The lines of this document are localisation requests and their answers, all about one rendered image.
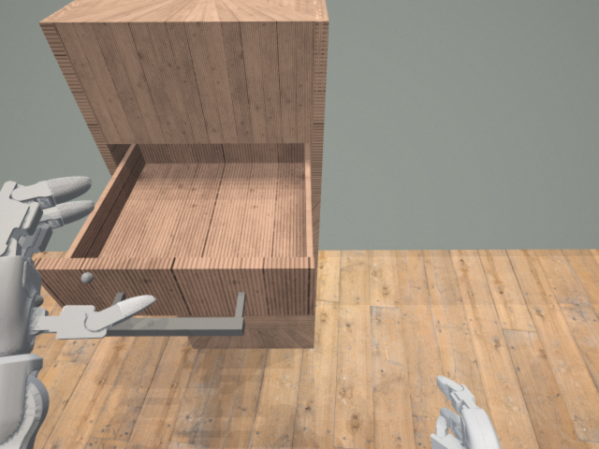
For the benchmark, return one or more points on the robot right hand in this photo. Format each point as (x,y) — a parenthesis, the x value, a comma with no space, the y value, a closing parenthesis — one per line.
(473,428)

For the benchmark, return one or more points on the cabinet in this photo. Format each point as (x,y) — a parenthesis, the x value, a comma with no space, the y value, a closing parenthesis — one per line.
(202,72)

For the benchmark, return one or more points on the left robot forearm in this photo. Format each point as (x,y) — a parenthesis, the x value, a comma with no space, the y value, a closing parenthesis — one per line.
(24,400)

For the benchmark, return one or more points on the robot left hand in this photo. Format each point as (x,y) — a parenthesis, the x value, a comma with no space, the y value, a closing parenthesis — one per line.
(28,215)

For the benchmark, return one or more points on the handle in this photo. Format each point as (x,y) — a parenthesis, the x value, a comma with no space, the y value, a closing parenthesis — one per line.
(186,326)

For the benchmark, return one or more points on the drawer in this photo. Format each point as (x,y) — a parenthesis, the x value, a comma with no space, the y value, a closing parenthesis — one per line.
(193,225)

